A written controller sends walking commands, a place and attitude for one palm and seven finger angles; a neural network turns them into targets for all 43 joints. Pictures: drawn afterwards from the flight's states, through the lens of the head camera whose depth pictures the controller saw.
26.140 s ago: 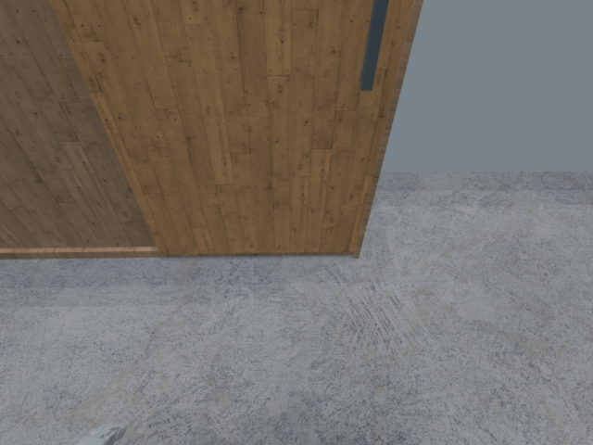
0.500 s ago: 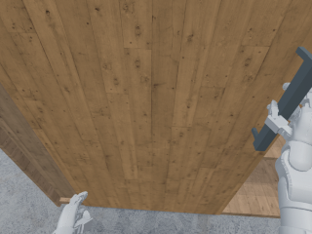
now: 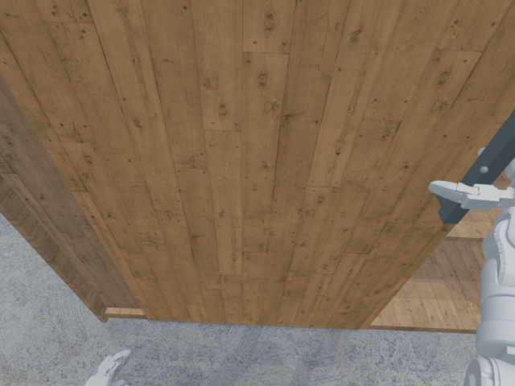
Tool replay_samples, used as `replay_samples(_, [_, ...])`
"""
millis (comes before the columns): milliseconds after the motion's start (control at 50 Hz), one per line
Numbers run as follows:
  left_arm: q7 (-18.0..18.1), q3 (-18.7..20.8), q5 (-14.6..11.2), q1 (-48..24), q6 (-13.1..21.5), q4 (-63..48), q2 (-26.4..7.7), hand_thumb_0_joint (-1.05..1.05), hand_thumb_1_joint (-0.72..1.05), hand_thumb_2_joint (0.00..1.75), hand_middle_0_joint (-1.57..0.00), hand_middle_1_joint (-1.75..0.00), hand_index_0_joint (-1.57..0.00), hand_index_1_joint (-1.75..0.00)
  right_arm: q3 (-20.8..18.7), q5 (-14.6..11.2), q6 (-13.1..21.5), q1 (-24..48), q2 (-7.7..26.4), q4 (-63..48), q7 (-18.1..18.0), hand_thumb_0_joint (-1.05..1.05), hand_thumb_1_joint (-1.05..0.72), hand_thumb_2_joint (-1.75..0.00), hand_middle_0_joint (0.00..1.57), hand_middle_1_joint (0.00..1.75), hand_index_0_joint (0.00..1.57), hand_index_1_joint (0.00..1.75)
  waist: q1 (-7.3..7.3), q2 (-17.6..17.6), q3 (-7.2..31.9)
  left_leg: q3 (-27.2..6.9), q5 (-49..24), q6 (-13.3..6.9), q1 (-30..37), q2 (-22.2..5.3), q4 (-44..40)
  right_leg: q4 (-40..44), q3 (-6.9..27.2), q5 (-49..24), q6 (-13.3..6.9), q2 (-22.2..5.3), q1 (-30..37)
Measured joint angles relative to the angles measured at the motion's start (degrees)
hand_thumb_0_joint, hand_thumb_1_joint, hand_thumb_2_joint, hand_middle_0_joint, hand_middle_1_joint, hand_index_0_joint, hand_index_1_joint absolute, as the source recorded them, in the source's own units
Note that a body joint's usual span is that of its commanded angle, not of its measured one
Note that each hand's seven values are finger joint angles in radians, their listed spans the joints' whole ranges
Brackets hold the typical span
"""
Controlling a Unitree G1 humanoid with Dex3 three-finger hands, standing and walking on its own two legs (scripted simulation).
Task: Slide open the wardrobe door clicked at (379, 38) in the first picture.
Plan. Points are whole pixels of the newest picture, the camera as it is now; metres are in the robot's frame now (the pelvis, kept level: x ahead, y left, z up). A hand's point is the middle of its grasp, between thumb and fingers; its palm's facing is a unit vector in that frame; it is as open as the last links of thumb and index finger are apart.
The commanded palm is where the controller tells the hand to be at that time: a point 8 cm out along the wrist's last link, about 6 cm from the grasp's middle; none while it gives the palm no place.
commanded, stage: loosen the grip on the handle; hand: right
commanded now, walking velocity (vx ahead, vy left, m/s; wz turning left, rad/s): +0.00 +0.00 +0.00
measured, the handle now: (485, 150) +0.44 -0.31 +0.18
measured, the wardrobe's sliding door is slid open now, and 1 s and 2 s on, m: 0.61 0.61 0.61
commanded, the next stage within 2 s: slip the hand off the handle in 0.18 s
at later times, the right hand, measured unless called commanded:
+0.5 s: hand (499, 171) +0.41 -0.32 +0.17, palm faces +0.47 +0.88 -0.07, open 14.7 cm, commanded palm +0.37 -0.35 +0.16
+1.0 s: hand out of the picture +0.41 -0.36 +0.17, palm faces +0.44 +0.89 -0.08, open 14.7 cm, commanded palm +0.35 -0.40 +0.16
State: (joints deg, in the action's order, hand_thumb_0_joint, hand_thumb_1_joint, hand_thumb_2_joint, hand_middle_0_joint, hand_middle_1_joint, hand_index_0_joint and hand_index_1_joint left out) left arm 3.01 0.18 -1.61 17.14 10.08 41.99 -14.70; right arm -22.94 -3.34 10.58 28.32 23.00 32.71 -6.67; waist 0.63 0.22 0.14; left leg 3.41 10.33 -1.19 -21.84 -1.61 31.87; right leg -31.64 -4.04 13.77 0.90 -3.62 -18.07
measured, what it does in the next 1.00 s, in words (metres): stands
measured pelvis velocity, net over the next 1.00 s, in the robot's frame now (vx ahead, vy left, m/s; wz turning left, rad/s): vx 0.04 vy -0.03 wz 0.00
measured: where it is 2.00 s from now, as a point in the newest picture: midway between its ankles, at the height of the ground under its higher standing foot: outside the picture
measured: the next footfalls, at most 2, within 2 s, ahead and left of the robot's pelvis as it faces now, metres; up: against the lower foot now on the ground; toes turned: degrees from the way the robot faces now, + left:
none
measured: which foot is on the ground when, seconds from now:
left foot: down 0.00-1.00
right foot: down 0.00-1.00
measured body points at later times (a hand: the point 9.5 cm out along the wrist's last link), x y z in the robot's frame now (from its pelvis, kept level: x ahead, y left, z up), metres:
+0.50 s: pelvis +0.03 -0.02 +0.00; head +0.06 -0.01 +0.44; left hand +0.19 +0.23 -0.10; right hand +0.37 -0.37 +0.17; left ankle +0.07 +0.10 -0.73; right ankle +0.04 -0.14 -0.73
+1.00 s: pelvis +0.04 -0.03 -0.01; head +0.06 -0.04 +0.44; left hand +0.15 +0.22 -0.11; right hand +0.38 -0.41 +0.18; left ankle +0.07 +0.10 -0.73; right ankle +0.04 -0.14 -0.73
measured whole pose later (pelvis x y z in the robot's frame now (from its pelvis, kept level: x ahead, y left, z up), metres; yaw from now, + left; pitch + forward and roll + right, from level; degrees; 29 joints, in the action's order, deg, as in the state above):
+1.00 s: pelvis +0.04 -0.03 -0.01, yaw +0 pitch +6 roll +1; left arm 4.5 -0.9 -1.2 17.9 5.9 39.0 -14.8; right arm -29.6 -9.0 13.9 25.8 29.2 34.1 6.0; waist 0.0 0.6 3.9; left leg 2.7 14.5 1.3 -27.7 -2.4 36.3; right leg -39.6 -1.3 20.0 -0.7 -1.0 -25.7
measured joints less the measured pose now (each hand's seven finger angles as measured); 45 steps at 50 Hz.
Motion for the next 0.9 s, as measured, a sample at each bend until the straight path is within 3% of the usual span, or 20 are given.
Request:
replay_samples(140, [0.88,1.27,-0.26,-0.04,-0.33,1.38,-2.00,0.01,0.90,0.90,-0.20,-0.30,-0.20,-0.30,-0.50,-2.17,5.23,0.90,2.32,2.92,3.19,-0.01,0.50,-0.23,0.32,1.24,0.21,1.17,-0.26,0.17,0.16,-0.02,0.84,-0.47,-2.76,1.11,1.63,-2.77,3.05,1.66,-0.17,0.71,-3.27])
replay_samples(240, [0.96,1.76,-0.04,-1.02,-0.62,0.42,-2.36,0.01,0.90,0.90,-0.20,-0.30,-0.20,-0.30,-0.74,-3.55,5.55,-0.86,1.18,0.15,3.57,-0.01,0.54,-0.21,0.29,1.20,0.23,1.16,-0.12,0.44,0.68,-0.23,1.75,-0.25,-3.51,0.98,2.30,-3.33,2.98,2.30,0.46,0.84,-3.93])
replay_samples(380, [1.15,0.62,0.38,-2.86,-1.04,-1.79,-1.08,0.01,0.90,0.90,-0.20,-0.30,-0.20,-0.30,-0.96,-3.94,5.25,-3.26,-0.17,-3.87,4.81,-0.01,0.56,-0.20,0.35,1.23,0.25,1.15,-1.03,0.18,1.60,-0.58,3.03,0.62,-3.66,0.16,2.98,-3.64,2.70,3.41,0.24,1.63,-3.95])
replay_samples(500, [1.20,-0.60,0.44,-3.87,-1.64,-3.47,0.51,0.01,0.90,0.90,-0.20,-0.30,-0.20,-0.30,-2.87,-3.97,2.49,-3.62,1.05,-2.86,5.48,-0.01,0.56,-0.20,0.33,1.20,0.25,1.15,-1.49,0.12,2.46,-0.67,3.57,1.25,-3.74,-0.27,3.12,-4.41,2.64,4.32,-0.34,2.05,-4.37])
replay_samples(680, [1.55,-1.46,0.34,-2.57,-2.23,-2.80,0.97,0.00,0.90,0.90,-0.20,-0.30,-0.20,-0.30,-3.12,-4.21,3.37,-1.86,2.79,-0.85,8.52,-0.01,0.56,-0.20,0.27,1.16,0.25,1.15,-2.05,-0.07,2.85,-0.06,4.48,2.10,-4.19,-0.99,4.00,-6.85,3.33,5.84,-1.14,2.70,-5.94])
replay_samples(900, [1.87,-1.32,0.46,-0.09,-3.50,-1.94,0.27,0.01,0.90,0.90,-0.20,-0.30,-0.20,-0.30,-4.85,-4.73,4.08,-0.13,5.23,2.09,12.04,-0.01,0.56,-0.20,0.39,1.25,0.25,1.15,-1.26,0.02,3.31,-0.13,4.47,2.55,-5.41,-1.24,4.43,-8.04,3.32,6.26,-1.59,2.95,-7.52])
